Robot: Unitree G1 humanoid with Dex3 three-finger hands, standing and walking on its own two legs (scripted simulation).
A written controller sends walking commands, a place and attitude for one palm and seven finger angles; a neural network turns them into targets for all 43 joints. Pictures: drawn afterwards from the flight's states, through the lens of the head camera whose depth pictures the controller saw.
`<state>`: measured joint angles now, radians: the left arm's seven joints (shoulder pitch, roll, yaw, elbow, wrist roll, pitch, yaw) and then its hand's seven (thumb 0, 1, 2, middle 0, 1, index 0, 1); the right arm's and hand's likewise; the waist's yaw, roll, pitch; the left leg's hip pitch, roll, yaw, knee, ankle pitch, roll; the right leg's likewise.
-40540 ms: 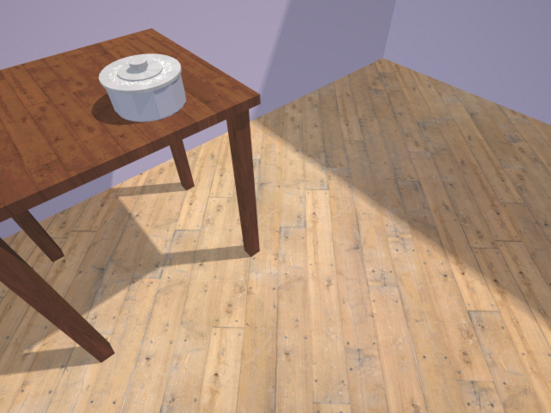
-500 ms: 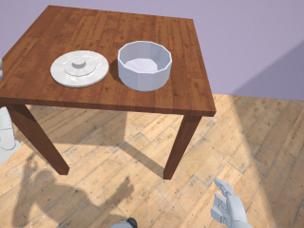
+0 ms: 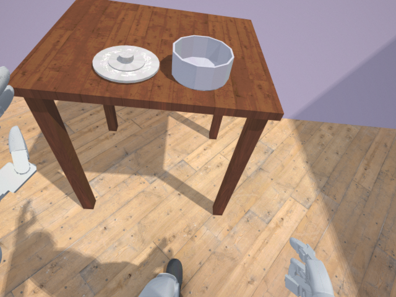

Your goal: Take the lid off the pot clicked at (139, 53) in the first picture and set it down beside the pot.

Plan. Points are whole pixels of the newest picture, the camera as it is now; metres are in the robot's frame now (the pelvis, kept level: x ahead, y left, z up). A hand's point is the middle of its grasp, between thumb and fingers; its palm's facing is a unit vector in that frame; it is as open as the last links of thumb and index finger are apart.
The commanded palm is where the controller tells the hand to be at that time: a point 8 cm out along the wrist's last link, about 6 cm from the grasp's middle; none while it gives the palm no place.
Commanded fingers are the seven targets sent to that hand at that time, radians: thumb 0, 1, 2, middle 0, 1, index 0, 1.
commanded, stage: stop stepping back and stand still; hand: left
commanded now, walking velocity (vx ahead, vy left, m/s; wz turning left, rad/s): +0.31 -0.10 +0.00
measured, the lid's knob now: (126, 56) +0.75 +0.24 +0.06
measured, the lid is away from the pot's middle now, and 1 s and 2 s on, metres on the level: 0.23 0.23 0.23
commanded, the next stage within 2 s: let the arm hang, fingers relaxed in 1.84 s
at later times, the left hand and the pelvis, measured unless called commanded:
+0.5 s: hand out of the picture +0.07 +0.29 +0.24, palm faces +0.16 -0.96 -0.24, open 7.5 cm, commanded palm +0.00 +0.37 +0.25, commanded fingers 0.00 0.90 0.90 -0.20 -0.30 -0.20 -0.30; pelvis -0.13 +0.09 +0.03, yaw +0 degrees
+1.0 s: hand out of the picture +0.07 +0.22 -0.11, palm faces -0.01 -1.00 -0.05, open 7.4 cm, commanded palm none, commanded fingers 0.00 0.90 0.90 -0.20 -0.30 -0.20 -0.30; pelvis -0.10 +0.08 +0.03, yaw +4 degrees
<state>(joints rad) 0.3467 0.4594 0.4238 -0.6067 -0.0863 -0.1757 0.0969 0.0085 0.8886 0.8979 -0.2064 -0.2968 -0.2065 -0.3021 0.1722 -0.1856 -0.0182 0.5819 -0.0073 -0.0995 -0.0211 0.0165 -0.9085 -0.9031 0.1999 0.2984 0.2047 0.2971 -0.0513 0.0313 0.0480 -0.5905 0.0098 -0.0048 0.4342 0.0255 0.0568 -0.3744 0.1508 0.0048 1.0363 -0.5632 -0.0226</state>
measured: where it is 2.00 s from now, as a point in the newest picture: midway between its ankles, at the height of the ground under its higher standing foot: outside the picture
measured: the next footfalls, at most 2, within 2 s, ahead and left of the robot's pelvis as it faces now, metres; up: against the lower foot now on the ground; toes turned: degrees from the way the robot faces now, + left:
right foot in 0.08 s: -0.06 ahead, -0.10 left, +0.00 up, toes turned -2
left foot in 0.28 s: -0.09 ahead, +0.15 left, +0.00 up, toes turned +3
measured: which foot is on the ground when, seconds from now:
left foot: down 0.00-0.08, up 0.10-0.26, down 0.28-1.00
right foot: up 0.00-0.06, down 0.08-0.28, up 0.30-1.00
